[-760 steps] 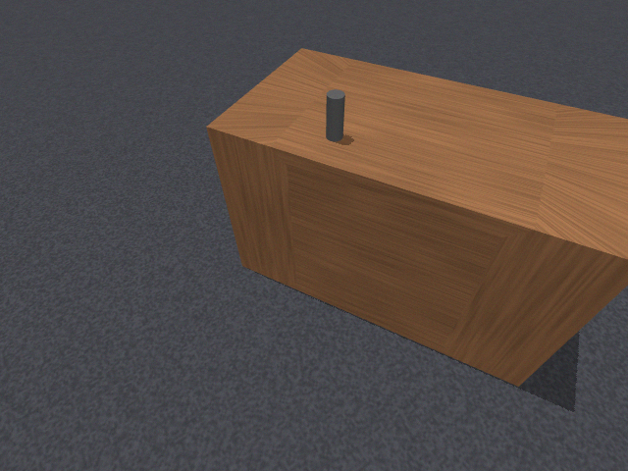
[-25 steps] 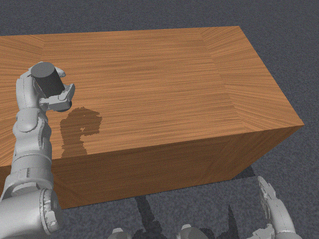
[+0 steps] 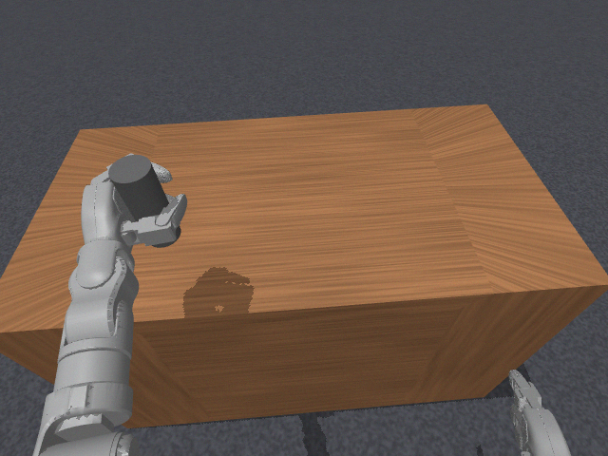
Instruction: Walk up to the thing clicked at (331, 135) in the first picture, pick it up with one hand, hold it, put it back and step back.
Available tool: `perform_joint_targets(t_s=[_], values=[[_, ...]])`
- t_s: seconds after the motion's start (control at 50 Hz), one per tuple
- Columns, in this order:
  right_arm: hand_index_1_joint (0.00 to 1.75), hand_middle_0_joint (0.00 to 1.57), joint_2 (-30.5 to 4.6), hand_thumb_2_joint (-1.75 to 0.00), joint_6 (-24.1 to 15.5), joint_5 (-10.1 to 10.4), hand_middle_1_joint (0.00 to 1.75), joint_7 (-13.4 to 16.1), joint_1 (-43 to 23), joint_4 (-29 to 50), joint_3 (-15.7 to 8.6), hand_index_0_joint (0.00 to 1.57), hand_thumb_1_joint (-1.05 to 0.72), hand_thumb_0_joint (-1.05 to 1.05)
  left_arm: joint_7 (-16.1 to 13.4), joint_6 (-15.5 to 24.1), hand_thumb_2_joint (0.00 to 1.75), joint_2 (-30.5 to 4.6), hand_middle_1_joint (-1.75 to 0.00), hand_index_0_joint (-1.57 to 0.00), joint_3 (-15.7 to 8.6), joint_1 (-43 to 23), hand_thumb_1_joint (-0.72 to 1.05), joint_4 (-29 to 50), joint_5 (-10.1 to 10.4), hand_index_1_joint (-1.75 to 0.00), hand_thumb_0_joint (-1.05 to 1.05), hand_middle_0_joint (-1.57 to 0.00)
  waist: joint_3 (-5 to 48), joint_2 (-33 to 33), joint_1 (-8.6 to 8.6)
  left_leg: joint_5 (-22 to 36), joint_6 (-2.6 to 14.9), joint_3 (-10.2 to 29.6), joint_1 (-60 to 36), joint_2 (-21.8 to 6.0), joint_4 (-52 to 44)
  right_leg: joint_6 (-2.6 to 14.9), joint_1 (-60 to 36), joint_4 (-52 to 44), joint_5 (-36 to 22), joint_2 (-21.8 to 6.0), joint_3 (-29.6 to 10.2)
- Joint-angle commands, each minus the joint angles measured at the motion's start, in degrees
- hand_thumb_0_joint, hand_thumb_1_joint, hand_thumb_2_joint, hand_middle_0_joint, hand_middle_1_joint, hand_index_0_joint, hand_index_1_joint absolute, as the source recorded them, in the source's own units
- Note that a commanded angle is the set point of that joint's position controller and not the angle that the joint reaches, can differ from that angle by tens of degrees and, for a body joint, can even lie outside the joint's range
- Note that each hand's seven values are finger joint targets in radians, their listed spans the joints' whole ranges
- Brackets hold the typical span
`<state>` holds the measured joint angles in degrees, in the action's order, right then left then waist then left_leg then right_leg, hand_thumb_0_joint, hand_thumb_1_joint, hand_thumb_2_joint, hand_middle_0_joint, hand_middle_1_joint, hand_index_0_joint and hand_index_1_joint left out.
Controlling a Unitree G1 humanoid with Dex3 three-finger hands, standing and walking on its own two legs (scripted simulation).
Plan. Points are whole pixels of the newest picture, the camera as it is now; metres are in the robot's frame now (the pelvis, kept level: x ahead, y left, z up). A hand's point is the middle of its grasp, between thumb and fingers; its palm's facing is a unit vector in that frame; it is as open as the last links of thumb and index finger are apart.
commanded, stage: lift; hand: left
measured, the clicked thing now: (148, 204) +0.40 +0.20 +0.14
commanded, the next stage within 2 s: hold in 0.62 s
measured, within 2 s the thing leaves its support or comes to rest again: neither
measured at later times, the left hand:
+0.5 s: hand (147, 222) +0.34 +0.17 +0.18, palm faces +0.16 -0.99 -0.02, open 6.5 cm
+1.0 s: hand (133, 214) +0.33 +0.18 +0.20, palm faces +0.17 -0.99 +0.00, open 6.5 cm
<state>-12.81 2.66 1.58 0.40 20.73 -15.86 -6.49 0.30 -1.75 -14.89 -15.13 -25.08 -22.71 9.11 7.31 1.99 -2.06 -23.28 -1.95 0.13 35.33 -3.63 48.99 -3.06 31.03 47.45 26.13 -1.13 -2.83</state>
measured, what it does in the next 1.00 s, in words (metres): stands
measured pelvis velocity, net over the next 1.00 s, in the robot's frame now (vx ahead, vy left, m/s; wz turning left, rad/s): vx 0.00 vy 0.00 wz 0.03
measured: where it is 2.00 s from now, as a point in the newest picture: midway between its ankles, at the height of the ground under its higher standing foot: outside the picture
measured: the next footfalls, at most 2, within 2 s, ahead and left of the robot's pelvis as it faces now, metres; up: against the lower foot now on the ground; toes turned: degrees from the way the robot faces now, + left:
none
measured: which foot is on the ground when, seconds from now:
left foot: down 0.00-1.00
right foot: down 0.00-1.00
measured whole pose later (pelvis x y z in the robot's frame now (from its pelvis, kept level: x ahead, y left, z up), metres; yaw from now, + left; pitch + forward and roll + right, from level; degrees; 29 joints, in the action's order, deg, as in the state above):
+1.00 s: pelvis +0.00 +0.00 +0.02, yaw +1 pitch +2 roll +0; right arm -12.3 -8.3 2.1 2.6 16.9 -30.2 -6.8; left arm 0.6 -22.6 -11.9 -14.1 -13.4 5.3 11.6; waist 4.7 2.6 0.2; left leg -19.2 -2.1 0.6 22.3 -2.3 39.5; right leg -2.8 18.2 39.4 23.3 -2.5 -1.8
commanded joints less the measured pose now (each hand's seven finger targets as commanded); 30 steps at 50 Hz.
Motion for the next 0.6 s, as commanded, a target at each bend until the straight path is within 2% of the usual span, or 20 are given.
perform_joint_targets(t_s=[0.0, 0.02, 0.04, 0.08, 0.1, 0.12, 0.14, 0.16, 0.26, 0.28, 0.3, 0.32, 0.34, 0.36, 0.38, 0.42, 0.46, 0.48, 0.54, 0.58], values=[[0.05, 0.05, -7.63, -0.04, -3.82, 0.40, 0.05, 1.14, -1.70, 6.50, -3.40, 0.05, 0.58, 0.00, -0.13, 1.55, 1.34, -11.00, -1.42, -1.35, -2.45, -21.85, 0.51, 20.76, 0.70, -1.42, 0.00, -1.32, 15.61, 0.14, 0.53, 19.21, 1.50, -1.80, -15.93, 1.90, -6.91, 1.82, -4.91, -6.51, -21.04, 1.98, 4.88], [0.05, 0.05, -8.79, -0.04, -4.29, 0.37, 0.05, 1.50, -4.20, 8.94, -4.30, 0.05, 0.57, 0.00, -0.42, 0.94, 1.34, -11.58, -1.42, -1.35, -3.15, -20.31, 0.51, 21.17, 0.50, -1.42, 0.00, -1.32, 16.76, -0.47, 0.56, 19.58, 1.57, -1.87, -16.56, 1.92, -7.07, 1.70, -5.80, -6.91, -21.46, 1.90, 4.81], [0.05, 0.05, -5.91, -0.04, -4.38, 0.45, 0.05, 1.39, -3.25, 7.00, -1.75, 0.05, 0.58, 0.00, -0.51, 0.35, 1.33, -9.86, -1.41, -1.34, -1.35, -21.21, 0.50, 24.08, 0.46, -1.41, 0.00, -1.31, 14.84, -0.08, 0.84, 17.36, 1.54, -2.26, -15.38, 2.39, -7.32, 1.65, -5.82, -7.71, -20.36, 1.59, 4.50], [0.05, 0.05, -8.13, -0.04, -5.08, 0.42, 0.05, 2.05, -3.41, 6.57, -3.44, 0.05, 0.57, 0.00, -0.79, -0.81, 1.34, -10.89, -1.44, -1.35, -2.93, -19.53, 0.49, 24.99, 0.76, -1.43, 0.00, -1.32, 16.00, -1.70, 0.44, 17.42, 1.83, -2.16, -16.87, 2.38, -7.85, 1.40, -7.13, -8.18, -20.75, 1.42, 4.43], [0.05, 0.05, -5.26, -0.04, -5.34, 0.48, 0.05, 1.98, -3.78, 4.64, -1.25, 0.05, 0.57, 0.00, -0.66, -1.16, 1.33, -8.79, -1.43, -1.34, -0.52, -19.96, 0.50, 27.16, 0.79, -1.42, 0.00, -1.31, 13.76, 0.16, 0.81, 16.22, 1.76, -2.49, -15.85, 2.83, -8.00, 1.45, -6.53, -8.68, -19.97, 1.15, 4.20], [0.05, 0.05, -7.25, -0.04, -5.69, 0.52, 0.05, 2.26, -5.15, 4.94, -2.64, 0.05, 0.57, 0.00, -0.81, -1.75, 1.33, -11.29, -1.42, -1.34, -3.15, -19.49, 0.46, 27.58, 1.07, -1.42, 0.00, -1.31, 15.22, -0.46, 0.98, 16.08, 1.80, -2.49, -16.73, 2.77, -8.05, 1.41, -7.18, -9.01, -19.69, 1.12, 4.15], [0.05, 0.05, -7.98, -0.04, -6.06, 0.58, 0.05, 2.63, -5.74, 5.80, -3.22, 0.05, 0.56, 0.00, -0.81, -2.52, 1.32, -10.73, -1.42, -1.34, -2.62, -18.19, 0.46, 27.56, 1.02, -1.42, 0.00, -1.31, 14.75, -2.32, 0.70, 16.18, 1.97, -2.42, -16.85, 2.88, -8.20, 1.19, -7.90, -9.41, -20.12, 1.01, 4.17], [0.05, 0.05, -6.85, -0.04, -6.22, 0.43, 0.05, 2.62, -4.88, 5.32, -1.91, 0.05, 0.57, 0.00, -0.67, -3.20, 1.34, -10.08, -1.42, -1.34, -2.41, -16.85, 0.51, 27.68, 0.98, -1.42, 0.00, -1.31, 15.07, -3.16, 0.64, 16.90, 2.17, -2.49, -17.08, 2.93, -8.15, 0.91, -8.53, -9.67, -21.32, 0.85, 4.06], [0.05, 0.05, -7.45, -0.04, -7.57, 0.50, 0.05, 2.96, -6.49, -0.01, -2.78, 0.05, 0.57, 0.00, -0.19, -6.43, 1.34, -8.60, -1.45, -1.37, -1.49, -15.26, 0.49, 29.62, 1.39, -1.44, 0.00, -1.34, 10.52, -1.66, 0.95, 14.74, 2.01, -2.33, -17.77, 3.03, -10.32, 1.29, -7.42, -11.10, -18.27, 0.87, 4.53], [0.05, 0.05, -6.48, -0.04, -8.12, 0.52, 0.05, 2.91, -7.92, 3.09, -1.14, 0.05, 0.57, 0.00, -0.01, -6.97, 1.34, -8.46, -1.45, -1.37, -1.82, -14.50, 0.50, 29.49, 1.48, -1.44, 0.00, -1.34, 12.40, -3.29, 0.96, 16.27, 2.22, -2.36, -18.86, 2.95, -10.08, 1.04, -8.67, -11.28, -19.75, 0.80, 4.58], [0.05, 0.05, -6.70, -0.04, -8.06, 0.50, 0.05, 3.03, -6.56, -0.96, -1.97, 0.05, 0.56, 0.00, 0.12, -7.47, 1.34, -8.21, -1.46, -1.38, -1.02, -15.45, 0.51, 30.63, 1.39, -1.45, 0.00, -1.35, 10.59, -1.65, 0.92, 14.96, 2.10, -2.32, -18.46, 3.06, -10.74, 1.28, -7.34, -11.47, -18.33, 0.83, 4.60], [0.05, 0.05, -5.94, -0.04, -8.56, 0.72, 0.05, 2.84, -7.92, 0.71, -0.87, 0.05, 0.57, 0.00, 0.36, -8.05, 1.34, -8.38, -1.45, -1.37, -1.25, -14.18, 0.50, 30.59, 1.44, -1.45, 0.00, -1.35, 10.15, -2.39, 1.31, 14.17, 2.12, -2.34, -18.87, 3.18, -11.07, 1.22, -7.66, -11.91, -17.26, 0.75, 4.66], [0.05, 0.05, -7.20, -0.04, -8.79, 0.61, 0.05, 3.12, -6.76, -0.36, -2.20, 0.05, 0.56, 0.00, 0.55, -8.32, 1.34, -8.20, -1.46, -1.38, -0.95, -14.45, 0.51, 31.38, 1.58, -1.45, 0.00, -1.36, 10.90, -2.98, 0.41, 14.51, 2.26, -2.17, -19.72, 3.00, -11.35, 1.22, -7.80, -11.94, -17.61, 0.81, 4.69], [0.05, 0.05, -4.75, -0.04, -8.95, 0.67, 0.05, 2.85, -6.71, -1.06, 0.33, 0.05, 0.57, 0.00, 0.70, -8.81, 1.35, -8.03, -1.45, -1.37, -1.08, -14.50, 0.54, 32.08, 1.72, -1.45, 0.00, -1.35, 10.45, -1.98, 1.63, 15.08, 2.14, -2.20, -19.52, 3.21, -11.39, 1.31, -7.95, -12.08, -17.96, 0.68, 4.76], [0.05, 0.05, -7.03, -0.04, -9.39, 0.70, 0.05, 2.99, -7.05, -0.66, -2.09, 0.05, 0.56, 0.00, 0.80, -9.22, 1.35, -8.90, -1.46, -1.38, -1.94, -14.12, 0.50, 31.73, 1.92, -1.46, 0.00, -1.36, 10.48, -2.63, 0.85, 15.35, 2.24, -2.31, -19.97, 3.14, -11.43, 1.15, -8.45, -12.32, -18.37, 0.67, 4.80], [0.05, 0.05, -8.44, -0.04, -9.90, 0.66, 0.05, 3.09, -7.91, -1.16, -3.29, 0.05, 0.56, 0.00, 0.57, -9.95, 1.33, -9.75, -1.45, -1.37, -2.43, -14.48, 0.51, 33.43, 1.84, -1.44, 0.00, -1.35, 10.95, -1.95, 1.28, 15.71, 2.10, -2.24, -20.50, 3.20, -11.77, 1.27, -8.91, -12.36, -18.60, 0.68, 4.79], [0.05, 0.05, -7.13, -0.04, -10.42, 0.78, 0.05, 2.89, -7.73, -2.24, -2.21, 0.05, 0.56, 0.00, 0.58, -10.75, 1.33, -9.30, -1.44, -1.36, -2.24, -14.78, 0.53, 34.84, 1.92, -1.44, 0.00, -1.34, 8.77, -0.96, 1.71, 12.85, 2.02, -2.16, -19.90, 3.39, -12.58, 1.45, -8.07, -13.10, -15.52, 0.60, 4.85], [0.05, 0.05, -9.19, -0.05, -10.79, 0.65, 0.05, 3.16, -8.82, -1.41, -4.09, 0.05, 0.55, 0.00, 0.25, -11.02, 1.32, -9.35, -1.44, -1.37, -2.46, -14.57, 0.52, 33.92, 1.80, -1.43, 0.00, -1.35, 9.05, -2.51, 0.94, 12.27, 2.08, -2.01, -20.25, 3.20, -12.96, 1.41, -8.00, -13.25, -14.89, 0.75, 4.95], [0.05, 0.05, -6.40, -0.04, -11.49, 0.80, 0.05, 2.95, -8.97, -2.21, -1.74, 0.05, 0.56, 0.00, 0.07, -11.60, 1.32, -8.31, -1.45, -1.38, -2.54, -14.43, 0.53, 36.45, 2.38, -1.44, 0.00, -1.36, 8.33, -1.74, 2.13, 11.57, 1.91, -1.99, -19.87, 3.31, -13.29, 1.55, -8.38, -13.75, -13.68, 0.74, 5.15], [0.05, 0.05, -7.24, -0.05, -12.10, 0.75, 0.05, 3.18, -9.71, -2.29, -2.62, 0.05, 0.55, 0.00, 0.35, -11.91, 1.33, -7.58, -1.45, -1.38, -2.39, -12.87, 0.54, 36.44, 2.80, -1.45, 0.00, -1.36, 9.60, -2.89, 1.95, 12.90, 2.18, -2.04, -20.75, 3.41, -12.94, 1.28, -9.25, -13.86, -15.26, 0.55, 4.97]])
